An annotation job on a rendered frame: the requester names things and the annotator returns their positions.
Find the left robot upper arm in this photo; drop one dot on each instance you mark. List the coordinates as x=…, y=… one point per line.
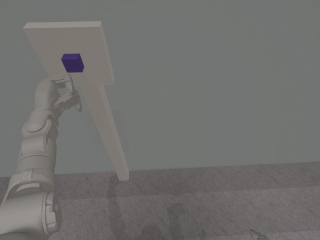
x=33, y=216

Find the button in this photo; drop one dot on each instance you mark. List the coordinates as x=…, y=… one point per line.
x=73, y=63

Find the left robot hand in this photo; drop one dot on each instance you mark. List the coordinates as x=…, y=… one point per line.
x=47, y=96

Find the robot left forearm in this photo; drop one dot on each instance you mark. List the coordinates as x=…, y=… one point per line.
x=37, y=156

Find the panel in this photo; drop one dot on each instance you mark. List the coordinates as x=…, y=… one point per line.
x=51, y=40

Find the right robot hand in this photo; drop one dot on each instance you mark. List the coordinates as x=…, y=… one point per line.
x=256, y=235

